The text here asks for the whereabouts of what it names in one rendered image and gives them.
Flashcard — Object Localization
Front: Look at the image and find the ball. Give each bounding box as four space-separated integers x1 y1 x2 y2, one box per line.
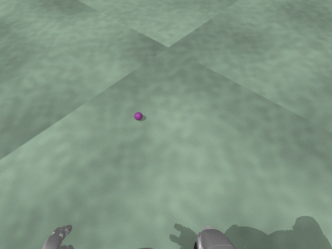
134 112 143 120

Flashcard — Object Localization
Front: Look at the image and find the left robot hand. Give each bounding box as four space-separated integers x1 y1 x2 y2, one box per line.
41 225 74 249

